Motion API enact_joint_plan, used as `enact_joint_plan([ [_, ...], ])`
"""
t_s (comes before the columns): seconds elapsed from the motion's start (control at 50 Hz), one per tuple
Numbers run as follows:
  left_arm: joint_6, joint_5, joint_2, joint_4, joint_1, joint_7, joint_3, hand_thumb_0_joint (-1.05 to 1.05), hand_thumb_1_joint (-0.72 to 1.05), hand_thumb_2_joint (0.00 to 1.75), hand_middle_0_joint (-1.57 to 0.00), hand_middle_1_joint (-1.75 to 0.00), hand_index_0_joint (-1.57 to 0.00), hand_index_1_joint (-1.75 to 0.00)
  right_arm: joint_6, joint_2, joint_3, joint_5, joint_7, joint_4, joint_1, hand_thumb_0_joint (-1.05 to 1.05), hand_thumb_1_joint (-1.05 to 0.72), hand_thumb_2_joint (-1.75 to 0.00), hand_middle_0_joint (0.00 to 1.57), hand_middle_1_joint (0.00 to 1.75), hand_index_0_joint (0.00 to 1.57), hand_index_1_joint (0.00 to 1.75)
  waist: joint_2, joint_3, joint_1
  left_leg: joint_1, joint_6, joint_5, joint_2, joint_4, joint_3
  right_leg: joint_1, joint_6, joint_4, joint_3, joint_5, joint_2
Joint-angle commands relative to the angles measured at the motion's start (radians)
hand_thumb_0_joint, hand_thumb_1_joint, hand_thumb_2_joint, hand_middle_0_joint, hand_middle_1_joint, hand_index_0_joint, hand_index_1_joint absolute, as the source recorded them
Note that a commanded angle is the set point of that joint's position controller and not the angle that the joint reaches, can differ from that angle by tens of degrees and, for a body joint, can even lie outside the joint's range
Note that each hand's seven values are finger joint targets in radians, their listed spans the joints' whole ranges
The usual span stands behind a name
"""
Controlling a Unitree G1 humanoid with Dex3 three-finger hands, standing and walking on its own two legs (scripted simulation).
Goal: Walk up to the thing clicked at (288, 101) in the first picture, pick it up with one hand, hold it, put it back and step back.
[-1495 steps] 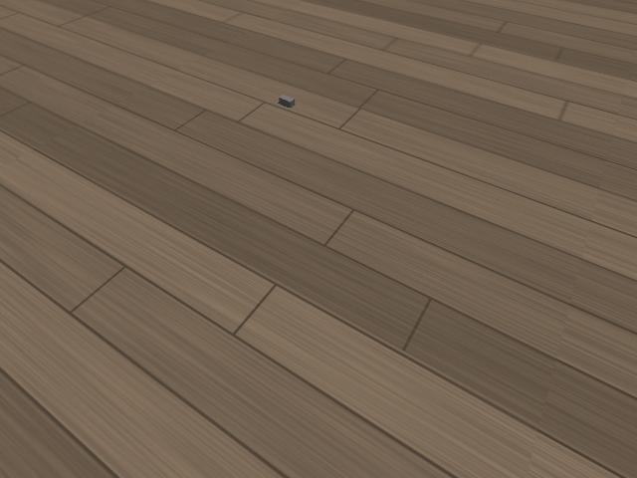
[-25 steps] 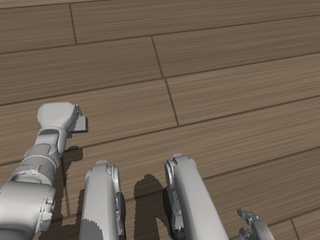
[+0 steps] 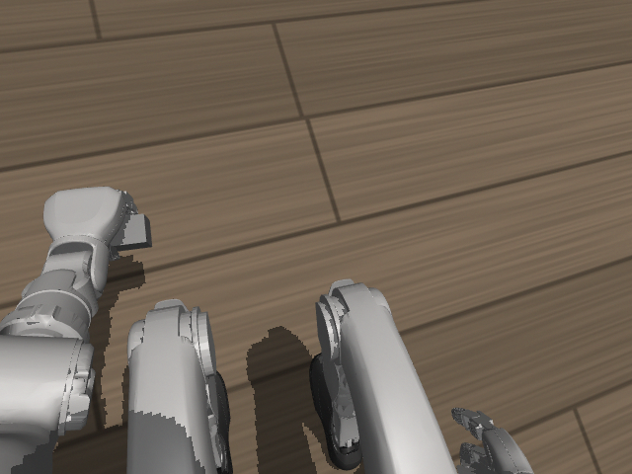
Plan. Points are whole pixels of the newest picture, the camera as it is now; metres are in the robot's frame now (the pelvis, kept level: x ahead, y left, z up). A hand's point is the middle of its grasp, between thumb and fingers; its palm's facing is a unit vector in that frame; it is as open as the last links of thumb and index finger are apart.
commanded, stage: crouch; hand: left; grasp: from above
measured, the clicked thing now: (117, 234) +0.43 +0.23 -0.21
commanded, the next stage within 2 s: lower in 0.40 s
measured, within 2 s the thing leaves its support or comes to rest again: rests again in 1.76 s
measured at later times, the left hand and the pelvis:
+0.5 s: hand (109, 242) +0.43 +0.24 -0.22, palm faces -0.45 -0.06 -0.89, open 7.1 cm; pelvis +0.00 +0.00 -0.05, yaw -1 degrees
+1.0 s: hand (124, 246) +0.43 +0.24 -0.28, palm faces -0.45 -0.06 -0.89, open 7.1 cm; pelvis +0.00 +0.00 -0.07, yaw -4 degrees
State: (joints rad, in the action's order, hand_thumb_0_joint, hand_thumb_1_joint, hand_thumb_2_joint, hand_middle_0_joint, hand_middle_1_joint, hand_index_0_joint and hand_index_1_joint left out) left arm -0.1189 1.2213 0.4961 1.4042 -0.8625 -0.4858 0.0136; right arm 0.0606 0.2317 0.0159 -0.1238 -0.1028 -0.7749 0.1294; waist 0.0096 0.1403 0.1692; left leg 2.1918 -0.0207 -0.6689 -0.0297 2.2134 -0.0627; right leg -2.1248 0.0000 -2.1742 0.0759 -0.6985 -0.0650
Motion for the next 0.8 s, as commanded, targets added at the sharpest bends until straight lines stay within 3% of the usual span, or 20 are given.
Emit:
enact_joint_plan([
  [0.0, -0.008, -0.004, 0.214, -0.105, -0.333, -0.041, -0.037, 0.00, 0.81, 0.26, -1.20, -0.16, -1.21, -0.15, 0.019, 0.205, 0.061, -0.008, 0.008, 0.020, 0.178, 0.00, -0.90, -0.90, 0.20, 0.30, 0.20, 0.30, 0.174, 0.661, 0.019, -0.492, -0.016, 0.148, 0.025, -0.187, 0.034, 0.295, 0.043, 0.232, 0.031, 0.210, -0.015],
  [0.06, -0.014, -0.007, 0.247, -0.094, -0.329, -0.042, -0.055, 0.00, 0.80, 0.27, -1.19, -0.18, -1.21, -0.16, 0.016, 0.206, 0.054, -0.008, 0.008, 0.013, 0.182, 0.00, -0.90, -0.90, 0.20, 0.30, 0.20, 0.30, 0.149, 0.671, 0.007, -0.453, -0.020, 0.147, 0.025, -0.163, 0.038, 0.308, 0.040, 0.219, 0.029, 0.205, -0.019],
  [0.08, -0.016, -0.008, 0.247, -0.108, -0.357, -0.043, -0.052, 0.00, 0.80, 0.28, -1.19, -0.18, -1.21, -0.17, 0.019, 0.208, 0.051, -0.008, 0.009, 0.011, 0.181, 0.00, -0.90, -0.90, 0.20, 0.30, 0.20, 0.30, 0.179, 0.668, 0.010, -0.451, -0.018, 0.136, 0.024, -0.159, 0.038, 0.281, 0.043, 0.208, 0.032, 0.191, -0.018],
  [0.1, -0.016, -0.009, 0.211, -0.059, -0.315, -0.038, -0.037, 0.00, 0.81, 0.29, -1.19, -0.20, -1.21, -0.19, 0.020, 0.202, 0.047, -0.012, 0.005, 0.010, 0.186, 0.00, -0.90, -0.90, 0.20, 0.30, 0.20, 0.30, 0.172, 0.641, 0.020, -0.456, -0.014, 0.134, 0.024, -0.158, 0.033, 0.277, 0.044, 0.202, 0.038, 0.193, -0.018],
  [0.14, -0.023, -0.003, 0.248, -0.086, -0.371, -0.041, -0.045, 0.00, 0.80, 0.26, -1.17, -0.19, -1.19, -0.17, 0.023, 0.224, 0.049, -0.011, 0.008, 0.005, 0.180, 0.00, -0.90, -0.90, 0.20, 0.30, 0.20, 0.30, 0.189, 0.640, 0.018, -0.459, -0.013, 0.109, 0.019, -0.152, 0.021, 0.225, 0.048, 0.184, 0.047, 0.168, -0.018],
  [0.18, -0.024, -0.007, 0.240, -0.053, -0.359, -0.039, -0.041, 0.00, 0.80, 0.26, -1.18, -0.20, -1.20, -0.18, 0.024, 0.223, 0.041, -0.014, 0.006, 0.009, 0.184, 0.00, -0.90, -0.90, 0.20, 0.30, 0.20, 0.30, 0.180, 0.607, 0.030, -0.418, -0.015, 0.094, 0.022, -0.141, 0.029, 0.232, 0.045, 0.183, 0.048, 0.154, -0.019],
  [0.26, -0.025, -0.013, 0.259, -0.055, -0.348, -0.038, -0.049, 0.00, 0.78, 0.24, -1.15, -0.21, -1.18, -0.19, 0.023, 0.231, 0.030, -0.013, 0.005, 0.003, 0.188, 0.00, -0.90, -0.90, 0.20, 0.30, 0.20, 0.30, 0.178, 0.628, 0.016, -0.406, -0.015, 0.124, 0.023, -0.119, 0.028, 0.241, 0.044, 0.158, 0.055, 0.182, -0.021],
  [0.32, -0.029, -0.009, 0.250, -0.043, -0.371, -0.037, -0.033, 0.00, 0.77, 0.24, -1.14, -0.22, -1.17, -0.19, 0.024, 0.236, 0.025, -0.016, 0.005, 0.002, 0.186, 0.00, -0.90, -0.90, 0.20, 0.30, 0.20, 0.30, 0.172, 0.609, 0.034, -0.377, -0.015, 0.099, 0.023, -0.108, 0.025, 0.222, 0.045, 0.151, 0.061, 0.162, -0.027],
  [0.4, -0.033, -0.011, 0.280, -0.046, -0.360, -0.041, -0.046, 0.00, 0.74, 0.24, -1.13, -0.22, -1.16, -0.19, 0.023, 0.234, 0.017, -0.016, 0.005, 0.003, 0.187, 0.00, -0.90, -0.90, 0.20, 0.30, 0.20, 0.30, 0.164, 0.612, 0.021, -0.352, -0.017, 0.115, 0.022, -0.082, 0.034, 0.258, 0.040, 0.148, 0.052, 0.177, -0.029],
  [0.48, -0.033, 0.002, 0.281, -0.067, -0.369, -0.047, -0.052, 0.00, 0.77, 0.24, -1.13, -0.25, -1.16, -0.21, 0.024, 0.245, 0.015, -0.018, 0.003, 0.002, 0.190, 0.00, -0.90, -0.90, 0.20, 0.30, 0.20, 0.30, 0.203, 0.618, 0.027, -0.386, -0.013, 0.135, 0.020, -0.075, 0.025, 0.221, 0.042, 0.121, 0.068, 0.204, -0.027],
  [0.58, -0.034, -0.002, 0.261, 0.015, -0.371, -0.052, -0.030, 0.00, 0.80, 0.28, -1.18, -0.26, -1.20, -0.24, 0.027, 0.249, 0.000, -0.026, -0.001, 0.004, 0.178, 0.00, -0.91, -0.90, 0.20, 0.30, 0.20, 0.30, 0.168, 0.561, 0.050, -0.339, -0.015, 0.118, 0.018, -0.052, 0.014, 0.187, 0.042, 0.104, 0.079, 0.192, -0.031],
  [0.6, -0.036, 0.000, 0.248, 0.027, -0.369, -0.051, -0.022, 0.00, 0.79, 0.29, -1.18, -0.27, -1.20, -0.25, 0.030, 0.247, -0.005, -0.029, -0.004, 0.004, 0.188, 0.00, -0.91, -0.90, 0.20, 0.30, 0.20, 0.30, 0.172, 0.538, 0.068, -0.341, -0.014, 0.127, 0.017, -0.046, 0.013, 0.190, 0.040, 0.098, 0.084, 0.203, -0.030],
  [0.62, -0.039, -0.002, 0.258, 0.028, -0.373, -0.054, -0.025, 0.00, 0.78, 0.27, -1.16, -0.28, -1.19, -0.25, 0.030, 0.252, -0.008, -0.028, -0.004, 0.000, 0.180, 0.00, -0.91, -0.90, 0.20, 0.30, 0.20, 0.30, 0.174, 0.548, 0.055, -0.332, -0.013, 0.120, 0.019, -0.046, 0.012, 0.184, 0.041, 0.096, 0.084, 0.196, -0.033],
  [0.66, -0.045, 0.002, 0.282, 0.045, -0.377, -0.062, -0.041, 0.00, 0.79, 0.28, -1.16, -0.28, -1.19, -0.25, 0.039, 0.261, -0.017, -0.039, -0.010, 0.004, 0.193, 0.00, -0.91, -0.90, 0.20, 0.30, 0.20, 0.30, 0.150, 0.524, 0.075, -0.306, -0.019, 0.124, 0.018, -0.021, 0.013, 0.202, 0.032, 0.097, 0.085, 0.205, -0.033],
  [0.68, -0.048, 0.001, 0.287, 0.027, -0.368, -0.065, -0.044, 0.00, 0.78, 0.28, -1.16, -0.28, -1.18, -0.25, 0.041, 0.262, -0.018, -0.037, -0.011, 0.007, 0.188, 0.00, -0.91, -0.90, 0.20, 0.30, 0.20, 0.30, 0.174, 0.549, 0.058, -0.326, -0.015, 0.137, 0.017, -0.025, 0.012, 0.211, 0.033, 0.091, 0.087, 0.214, -0.032],
  [0.78, -0.072, 0.023, 0.322, 0.020, -0.387, -0.091, -0.066, 0.00, 0.79, 0.28, -1.16, -0.29, -1.19, -0.26, 0.051, 0.274, -0.027, -0.050, -0.020, 0.011, 0.171, 0.00, -0.91, -0.90, 0.20, 0.30, 0.20, 0.30, 0.252, 0.546, 0.071, -0.356, -0.003, 0.109, 0.015, -0.019, -0.004, 0.156, 0.042, 0.046, 0.111, 0.185, -0.033],
])
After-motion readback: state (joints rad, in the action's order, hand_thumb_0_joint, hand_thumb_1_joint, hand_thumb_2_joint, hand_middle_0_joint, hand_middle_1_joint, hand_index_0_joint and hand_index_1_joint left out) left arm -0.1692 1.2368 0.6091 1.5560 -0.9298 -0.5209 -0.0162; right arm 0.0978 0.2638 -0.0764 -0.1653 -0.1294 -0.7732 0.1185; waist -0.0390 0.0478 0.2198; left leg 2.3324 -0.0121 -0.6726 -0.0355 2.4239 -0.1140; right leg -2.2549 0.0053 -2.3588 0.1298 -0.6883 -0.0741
